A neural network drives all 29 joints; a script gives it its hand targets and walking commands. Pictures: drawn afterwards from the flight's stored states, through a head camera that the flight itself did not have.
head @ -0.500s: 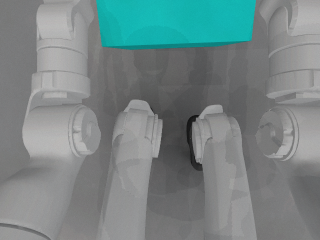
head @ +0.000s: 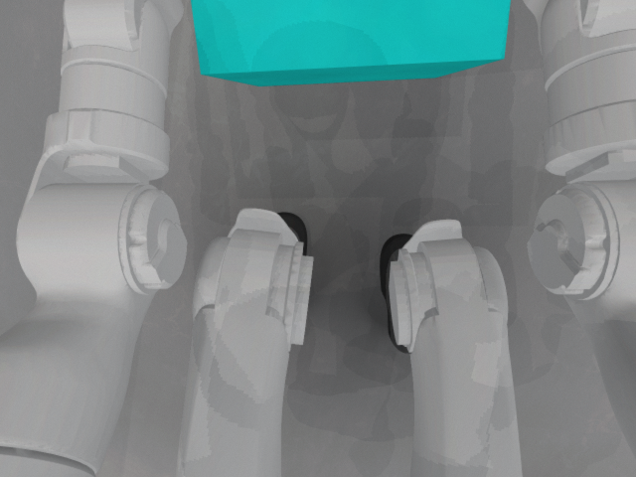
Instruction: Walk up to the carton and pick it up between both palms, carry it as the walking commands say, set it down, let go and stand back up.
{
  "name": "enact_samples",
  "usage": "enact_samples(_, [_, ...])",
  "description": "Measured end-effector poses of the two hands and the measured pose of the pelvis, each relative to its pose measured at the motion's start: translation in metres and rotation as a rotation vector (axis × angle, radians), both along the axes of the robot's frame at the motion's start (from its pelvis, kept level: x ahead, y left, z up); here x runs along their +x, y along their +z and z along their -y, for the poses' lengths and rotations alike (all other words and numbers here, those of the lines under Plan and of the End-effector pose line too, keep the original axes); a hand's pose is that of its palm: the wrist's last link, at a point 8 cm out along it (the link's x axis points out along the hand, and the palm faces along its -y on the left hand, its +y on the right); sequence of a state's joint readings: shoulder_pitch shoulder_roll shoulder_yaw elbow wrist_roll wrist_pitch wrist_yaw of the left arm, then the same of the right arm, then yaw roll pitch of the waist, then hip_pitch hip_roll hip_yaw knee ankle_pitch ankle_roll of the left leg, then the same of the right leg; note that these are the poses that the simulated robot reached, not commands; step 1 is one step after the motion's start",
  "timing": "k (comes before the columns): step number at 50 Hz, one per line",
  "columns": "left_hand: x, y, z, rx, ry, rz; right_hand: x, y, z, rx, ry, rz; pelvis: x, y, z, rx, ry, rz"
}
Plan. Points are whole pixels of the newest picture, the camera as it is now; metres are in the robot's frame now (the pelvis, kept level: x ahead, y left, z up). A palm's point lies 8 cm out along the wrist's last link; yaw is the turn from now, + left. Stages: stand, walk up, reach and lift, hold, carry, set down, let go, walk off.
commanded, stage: set down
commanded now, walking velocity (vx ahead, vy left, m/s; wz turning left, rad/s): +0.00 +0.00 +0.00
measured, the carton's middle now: out of the picture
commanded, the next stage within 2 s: none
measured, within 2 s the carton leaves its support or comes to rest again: rests again in 0.66 s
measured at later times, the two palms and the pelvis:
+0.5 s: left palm out of the picture +0.54 +0.21 -0.19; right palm out of the picture +0.58 -0.11 -0.17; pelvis +0.00 -0.01 -0.02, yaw +0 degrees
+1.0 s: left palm out of the picture +0.54 +0.21 -0.20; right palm out of the picture +0.57 -0.12 -0.19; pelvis +0.01 +0.00 -0.03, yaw +0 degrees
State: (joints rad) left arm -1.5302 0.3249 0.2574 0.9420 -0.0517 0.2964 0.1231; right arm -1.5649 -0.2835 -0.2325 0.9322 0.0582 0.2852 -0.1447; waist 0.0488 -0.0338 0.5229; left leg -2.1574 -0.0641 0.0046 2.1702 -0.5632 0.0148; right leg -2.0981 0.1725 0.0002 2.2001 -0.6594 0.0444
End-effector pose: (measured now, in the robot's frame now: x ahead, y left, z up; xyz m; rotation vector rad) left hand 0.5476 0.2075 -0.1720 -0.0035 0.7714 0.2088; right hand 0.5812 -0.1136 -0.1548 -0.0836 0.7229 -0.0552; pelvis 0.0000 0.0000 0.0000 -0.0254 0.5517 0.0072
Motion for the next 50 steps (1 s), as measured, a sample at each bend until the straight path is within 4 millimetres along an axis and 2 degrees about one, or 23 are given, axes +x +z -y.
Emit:
enact_samples(5, [-0.001, -0.012, -0.001, -0.002, 0.008, -0.001, 0.000, -0.012, 0.000, 0.011, -0.001, -0.002, 0.005, -0.007, 0.001, 0.012, -0.007, -0.003])
enact_samples(13, [0.002, -0.012, 0.003, -0.004, 0.001, 0.002, 0.003, -0.011, 0.003, 0.003, 0.000, 0.002, 0.006, -0.012, 0.005, 0.019, -0.010, 0.010])
enact_samples(18, [-0.003, -0.014, 0.001, -0.002, 0.010, -0.007, 0.002, -0.011, 0.000, 0.010, 0.005, -0.006, 0.004, -0.014, 0.007, 0.023, -0.010, 0.018])
enact_samples(24, [-0.009, -0.019, -0.002, 0.005, 0.005, -0.029, -0.003, -0.017, -0.002, 0.008, 0.008, -0.023, 0.002, -0.017, 0.006, 0.022, -0.012, 0.025])
enact_samples(39, [-0.004, -0.023, -0.002, -0.023, -0.049, -0.027, -0.006, -0.028, 0.003, 0.004, 0.011, -0.027, 0.005, -0.024, 0.000, 0.018, -0.012, 0.032])
enact_samples(50, [-0.005, -0.027, -0.002, -0.040, -0.055, -0.013, -0.007, -0.035, 0.006, 0.017, 0.020, -0.025, 0.006, -0.029, 0.005, 0.029, -0.015, 0.036])
